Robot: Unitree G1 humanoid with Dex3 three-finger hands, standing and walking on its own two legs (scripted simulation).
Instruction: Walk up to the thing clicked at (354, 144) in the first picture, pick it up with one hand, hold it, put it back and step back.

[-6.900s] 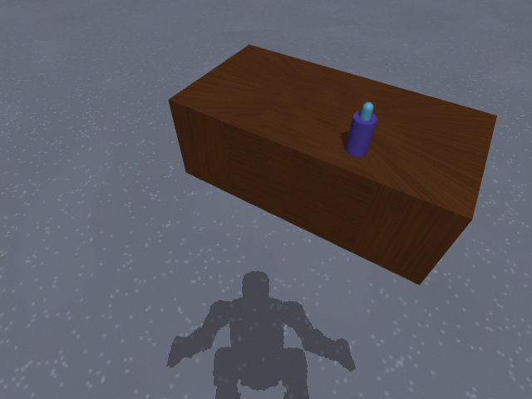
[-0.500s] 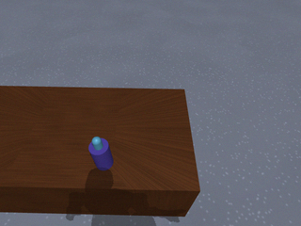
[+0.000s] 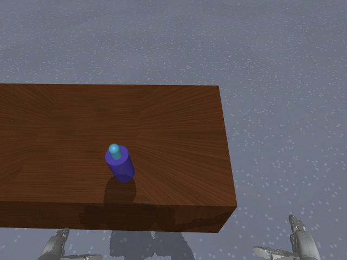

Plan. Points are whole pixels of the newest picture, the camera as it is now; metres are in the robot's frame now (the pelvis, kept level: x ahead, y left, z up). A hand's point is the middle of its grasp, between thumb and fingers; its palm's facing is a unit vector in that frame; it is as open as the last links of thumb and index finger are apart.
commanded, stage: go down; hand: left
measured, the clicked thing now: (119, 161) +0.47 +0.21 -0.22
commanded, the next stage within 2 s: none
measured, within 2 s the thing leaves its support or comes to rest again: neither
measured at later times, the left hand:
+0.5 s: hand (72, 254) +0.16 +0.26 -0.12, palm faces +0.04 -0.95 -0.31, open 17.4 cm
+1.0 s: hand (66, 251) +0.17 +0.27 -0.11, palm faces +0.07 -0.95 -0.31, open 17.5 cm
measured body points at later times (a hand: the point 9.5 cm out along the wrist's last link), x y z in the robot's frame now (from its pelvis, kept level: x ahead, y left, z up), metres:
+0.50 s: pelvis +0.01 +0.01 -0.01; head +0.05 +0.01 +0.44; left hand +0.16 +0.31 -0.10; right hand +0.17 -0.27 -0.10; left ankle +0.00 +0.12 -0.73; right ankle +0.01 -0.12 -0.73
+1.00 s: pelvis +0.02 +0.01 -0.02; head +0.05 +0.01 +0.43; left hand +0.16 +0.32 -0.09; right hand +0.17 -0.26 -0.09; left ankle +0.00 +0.12 -0.73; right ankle +0.01 -0.12 -0.73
